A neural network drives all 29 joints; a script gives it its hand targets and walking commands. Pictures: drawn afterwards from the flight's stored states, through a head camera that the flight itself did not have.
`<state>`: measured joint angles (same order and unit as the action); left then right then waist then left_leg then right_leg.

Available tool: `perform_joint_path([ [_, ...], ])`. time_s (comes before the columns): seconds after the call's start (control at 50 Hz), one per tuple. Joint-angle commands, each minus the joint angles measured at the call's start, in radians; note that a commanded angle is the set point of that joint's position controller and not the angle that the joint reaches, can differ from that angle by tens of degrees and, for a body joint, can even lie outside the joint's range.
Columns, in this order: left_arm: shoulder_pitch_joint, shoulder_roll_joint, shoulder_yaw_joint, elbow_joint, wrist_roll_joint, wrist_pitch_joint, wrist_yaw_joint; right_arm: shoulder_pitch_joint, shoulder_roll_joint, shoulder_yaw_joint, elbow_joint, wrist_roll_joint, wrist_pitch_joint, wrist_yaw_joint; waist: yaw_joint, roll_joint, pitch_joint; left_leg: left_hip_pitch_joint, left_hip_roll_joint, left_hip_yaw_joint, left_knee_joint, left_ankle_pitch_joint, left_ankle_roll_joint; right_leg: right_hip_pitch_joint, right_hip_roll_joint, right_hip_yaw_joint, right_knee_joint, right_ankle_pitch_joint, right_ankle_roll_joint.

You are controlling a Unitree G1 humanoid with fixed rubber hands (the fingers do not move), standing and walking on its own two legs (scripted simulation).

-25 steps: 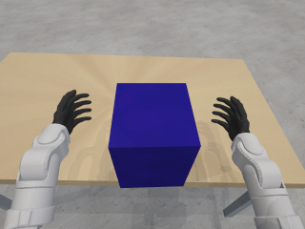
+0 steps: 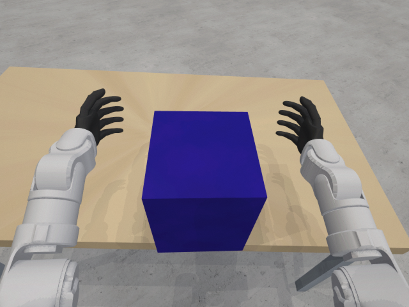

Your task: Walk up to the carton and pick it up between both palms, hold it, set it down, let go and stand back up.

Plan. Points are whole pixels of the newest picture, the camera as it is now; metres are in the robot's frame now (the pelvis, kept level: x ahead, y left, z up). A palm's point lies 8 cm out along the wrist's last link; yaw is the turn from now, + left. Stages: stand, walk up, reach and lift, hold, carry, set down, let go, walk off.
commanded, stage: reach and lift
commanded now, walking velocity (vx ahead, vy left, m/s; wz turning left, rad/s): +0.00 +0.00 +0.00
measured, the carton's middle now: (201, 184) +0.38 +0.00 +0.00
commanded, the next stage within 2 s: none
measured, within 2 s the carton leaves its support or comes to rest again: neither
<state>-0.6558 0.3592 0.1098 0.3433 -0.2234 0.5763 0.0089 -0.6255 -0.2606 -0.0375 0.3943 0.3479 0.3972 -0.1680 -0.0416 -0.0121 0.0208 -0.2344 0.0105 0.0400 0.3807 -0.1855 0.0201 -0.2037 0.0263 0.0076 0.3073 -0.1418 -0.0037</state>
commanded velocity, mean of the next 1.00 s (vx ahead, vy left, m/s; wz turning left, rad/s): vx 0.00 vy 0.00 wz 0.00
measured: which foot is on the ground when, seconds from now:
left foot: down 0.00-1.00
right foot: down 0.00-1.00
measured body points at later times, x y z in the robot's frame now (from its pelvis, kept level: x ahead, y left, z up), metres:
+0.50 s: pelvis +0.00 +0.01 -0.01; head +0.05 +0.02 +0.44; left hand +0.39 +0.20 +0.02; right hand +0.38 -0.17 +0.02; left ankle +0.01 +0.10 -0.75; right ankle +0.01 -0.12 -0.75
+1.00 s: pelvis -0.02 +0.00 -0.03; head +0.03 +0.02 +0.42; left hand +0.40 +0.17 +0.01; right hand +0.39 -0.16 +0.02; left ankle +0.01 +0.10 -0.75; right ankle +0.01 -0.12 -0.75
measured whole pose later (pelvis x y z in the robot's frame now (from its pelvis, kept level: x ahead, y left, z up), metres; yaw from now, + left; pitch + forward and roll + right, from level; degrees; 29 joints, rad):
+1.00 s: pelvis -0.02 +0.00 -0.03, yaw +1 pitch +13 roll -2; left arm -0.76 0.17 -0.02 1.23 -0.20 -0.29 0.08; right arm -0.73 -0.09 -0.08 1.15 0.18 -0.21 -0.13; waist -0.05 0.01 -0.16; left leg -0.65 0.01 -0.01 0.73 -0.30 0.02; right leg -0.60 0.03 -0.03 0.64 -0.26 0.00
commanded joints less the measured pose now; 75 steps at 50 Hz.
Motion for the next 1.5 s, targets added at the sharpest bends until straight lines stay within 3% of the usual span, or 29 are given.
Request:
perform_joint_path([
  [0.0, -0.372, 0.132, 0.06, -0.112, 0.041, -0.108, -0.022, -0.315, -0.109, -0.049, -0.113, -0.031, -0.091, 0.002, 0.0, 0.061, -0.543, 0.179, -0.02, -0.017, 0.0, 0.369, -0.046, 0.204, 0.003, -0.005, 0.035, 0.382, 0.026],
  [0.06, -0.349, 0.104, 0.05, -0.162, 0.051, -0.176, -0.022, -0.297, -0.073, -0.041, -0.184, -0.057, -0.158, 0.002, 0.013, 0.074, -0.562, 0.217, -0.015, -0.015, 0.022, 0.425, -0.052, 0.186, 0.006, -0.012, 0.045, 0.387, 0.024],
  [0.08, -0.348, 0.098, 0.043, -0.181, 0.054, -0.198, -0.02, -0.279, -0.068, -0.056, -0.204, -0.079, -0.182, 0.001, -0.001, 0.073, -0.569, 0.224, -0.018, -0.02, 0.032, 0.431, -0.053, 0.177, 0.007, -0.017, 0.046, 0.398, 0.027],
  [0.14, -0.36, 0.088, 0.034, -0.136, 0.058, -0.277, -0.014, -0.274, -0.041, -0.061, -0.196, -0.13, -0.24, 0.004, 0.01, 0.078, -0.582, 0.204, -0.013, -0.02, 0.043, 0.403, -0.05, 0.145, 0.005, -0.019, 0.06, 0.348, 0.022],
  [0.22, -0.421, 0.069, -0.001, -0.201, 0.035, -0.409, 0.014, -0.297, -0.017, -0.101, -0.245, -0.187, -0.343, 0.007, -0.004, 0.088, -0.772, 0.214, -0.011, -0.026, 0.101, 0.473, -0.067, 0.095, 0.014, -0.024, 0.097, 0.369, 0.021],
  [0.32, -0.323, 0.021, 0.006, -0.004, 0.065, -0.532, 0.011, -0.206, 0.041, -0.064, -0.088, -0.214, -0.425, 0.01, 0.008, 0.052, -0.777, 0.191, -0.011, -0.024, 0.127, 0.507, -0.068, 0.088, 0.012, -0.018, 0.115, 0.419, 0.024],
  [0.34, -0.328, 0.017, 0.004, 0.008, 0.078, -0.554, 0.013, -0.201, 0.035, -0.073, -0.049, -0.219, -0.443, 0.01, -0.001, 0.072, -0.776, 0.203, -0.009, -0.032, 0.132, 0.519, -0.076, 0.079, 0.012, -0.02, 0.114, 0.419, 0.025],
  [0.38, -0.343, 0.003, -0.002, 0.104, 0.088, -0.603, 0.011, -0.221, 0.046, -0.081, 0.049, -0.227, -0.479, 0.016, -0.006, 0.087, -0.748, 0.188, -0.006, -0.036, 0.143, 0.488, -0.084, 0.021, 0.014, -0.031, 0.111, 0.339, 0.019],
  [0.5, -0.383, -0.044, -0.034, 0.378, 0.093, -0.765, 0.02, -0.304, 0.058, -0.071, 0.262, -0.23, -0.608, 0.033, -0.009, 0.08, -0.712, 0.112, -0.003, -0.051, 0.181, 0.429, -0.087, -0.053, 0.014, -0.037, 0.154, 0.302, 0.009],
  [0.56, -0.423, -0.023, -0.028, 0.418, 0.087, -0.822, 0.028, -0.343, 0.068, -0.051, 0.295, -0.209, -0.642, 0.031, -0.002, 0.06, -0.745, 0.051, -0.011, -0.048, 0.191, 0.395, -0.083, -0.019, 0.008, -0.023, 0.179, 0.339, 0.014],
  [0.64, -0.549, -0.048, -0.073, 0.448, 0.06, -0.861, 0.049, -0.462, 0.038, -0.068, 0.345, -0.189, -0.671, 0.038, -0.016, 0.115, -0.818, 0.083, 0.004, -0.068, 0.227, 0.42, -0.109, -0.148, 0.023, -0.04, 0.198, 0.25, -0.002],
  [0.74, -0.577, -0.049, -0.083, 0.607, 0.041, -0.889, 0.048, -0.483, 0.042, -0.044, 0.458, -0.183, -0.665, 0.037, -0.005, 0.068, -0.78, -0.001, 0.001, -0.064, 0.241, 0.322, -0.096, -0.162, 0.011, -0.03, 0.227, 0.201, -0.002],
  [0.78, -0.579, -0.063, -0.089, 0.613, 0.037, -0.904, 0.055, -0.494, 0.041, -0.037, 0.481, -0.167, -0.671, 0.039, -0.003, 0.08, -0.789, 0.011, 0.003, -0.069, 0.252, 0.336, -0.107, -0.172, 0.011, -0.037, 0.244, 0.205, -0.006],
  [0.8, -0.64, -0.06, -0.101, 0.626, 0.036, -0.91, 0.059, -0.526, 0.026, -0.07, 0.522, -0.182, -0.671, 0.038, -0.025, 0.108, -0.799, 0.005, 0.003, -0.071, 0.25, 0.295, -0.112, -0.212, 0.009, -0.042, 0.242, 0.159, -0.01],
  [0.86, -0.658, -0.088, -0.129, 0.643, 0.013, -0.931, 0.068, -0.533, 0.046, -0.047, 0.535, -0.16, -0.674, 0.044, -0.015, 0.117, -0.847, 0.005, 0.008, -0.071, 0.284, 0.315, -0.12, -0.247, 0.01, -0.048, 0.266, 0.155, -0.013],
  [0.92, -0.675, -0.095, -0.129, 0.67, 0.029, -0.933, 0.07, -0.552, 0.048, -0.058, 0.571, -0.174, -0.674, 0.036, -0.029, 0.123, -0.852, -0.001, 0.007, -0.076, 0.293, 0.303, -0.12, -0.258, 0.008, -0.047, 0.274, 0.156, -0.011],
  [1.0, -0.655, -0.126, -0.109, 0.689, 0.04, -0.937, 0.073, -0.572, 0.08, -0.053, 0.541, -0.182, -0.688, 0.027, -0.008, 0.101, -0.861, -0.028, 0.002, -0.07, 0.304, 0.314, -0.119, -0.241, 0.007, -0.042, 0.279, 0.169, -0.006],
  [1.08, -0.686, -0.142, -0.068, 0.673, 0.083, -0.938, 0.081, -0.602, 0.122, -0.073, 0.515, -0.231, -0.695, 0.009, 0.001, 0.087, -0.868, -0.085, -0.005, -0.058, 0.301, 0.291, -0.11, -0.19, 0.001, -0.029, 0.288, 0.207, 0.002],
  [1.1, -0.743, -0.159, -0.08, 0.668, 0.082, -0.936, 0.086, -0.646, 0.121, -0.109, 0.51, -0.257, -0.696, 0.006, -0.022, 0.096, -0.9, -0.096, -0.003, -0.065, 0.293, 0.253, -0.109, -0.216, 0.003, -0.037, 0.284, 0.175, -0.002],
  [1.16, -0.692, -0.197, -0.061, 0.649, 0.108, -0.935, 0.094, -0.607, 0.179, -0.108, 0.47, -0.289, -0.695, -0.007, -0.003, 0.072, -0.909, -0.094, -0.001, -0.054, 0.284, 0.248, -0.103, -0.173, -0.001, -0.024, 0.275, 0.192, -0.005],
  [1.2, -0.724, -0.212, -0.049, 0.689, 0.136, -0.929, 0.089, -0.618, 0.217, -0.123, 0.501, -0.319, -0.683, -0.011, -0.012, 0.07, -0.893, -0.116, -0.002, -0.047, 0.271, 0.198, -0.094, -0.161, -0.009, -0.019, 0.266, 0.162, -0.006],
  [1.22, -0.702, -0.21, -0.023, 0.708, 0.144, -0.93, 0.084, -0.611, 0.244, -0.106, 0.484, -0.329, -0.676, -0.012, 0.014, 0.04, -0.881, -0.157, -0.004, -0.039, 0.266, 0.179, -0.08, -0.128, -0.016, -0.008, 0.269, 0.163, 0.0],
  [1.24, -0.705, -0.235, -0.028, 0.659, 0.161, -0.941, 0.082, -0.58, 0.264, -0.113, 0.472, -0.337, -0.684, -0.011, 0.002, 0.061, -0.902, -0.137, -0.007, -0.036, 0.263, 0.2, -0.083, -0.104, -0.016, -0.013, 0.273, 0.198, 0.001],
  [1.32, -0.806, -0.27, -0.005, 0.683, 0.2, -0.941, 0.075, -0.646, 0.3, -0.179, 0.512, -0.408, -0.682, -0.011, -0.024, 0.081, -0.877, -0.161, -0.004, -0.032, 0.232, 0.139, -0.078, -0.086, -0.019, -0.017, 0.26, 0.157, -0.001],
  [1.34, -0.751, -0.295, -0.001, 0.668, 0.213, -0.947, 0.075, -0.615, 0.328, -0.169, 0.479, -0.411, -0.692, -0.004, -0.002, 0.085, -0.901, -0.147, -0.003, -0.033, 0.232, 0.151, -0.078, -0.075, -0.019, -0.017, 0.259, 0.162, -0.005],
  [1.36, -0.767, -0.32, 0.005, 0.677, 0.227, -0.952, 0.069, -0.614, 0.357, -0.183, 0.489, -0.438, -0.696, 0.004, -0.013, 0.079, -0.89, -0.135, -0.002, -0.03, 0.23, 0.151, -0.078, -0.068, -0.019, -0.02, 0.257, 0.16, -0.004],
  [1.4, -0.725, -0.402, 0.019, 0.675, 0.275, -0.958, 0.045, -0.596, 0.451, -0.171, 0.477, -0.482, -0.708, 0.029, 0.003, 0.074, -0.891, -0.111, -0.005, -0.023, 0.217, 0.197, -0.08, -0.015, -0.021, -0.024, 0.249, 0.216, -0.002],
  [1.42, -0.733, -0.475, 0.0, 0.663, 0.302, -0.965, 0.026, -0.601, 0.519, -0.169, 0.497, -0.508, -0.715, 0.049, -0.011, 0.083, -0.87, -0.097, -0.005, -0.024, 0.207, 0.204, -0.082, -0.002, -0.023, -0.027, 0.236, 0.218, -0.003],
  [1.48, -0.731, -0.83, -0.094, 0.715, 0.4, -0.998, -0.069, -0.619, 0.955, -0.046, 0.465, -0.619, -0.727, 0.146, -0.001, 0.088, -0.806, -0.119, -0.019, -0.013, 0.165, 0.155, -0.07, 0.073, -0.045, -0.019, 0.215, 0.203, -0.005],
])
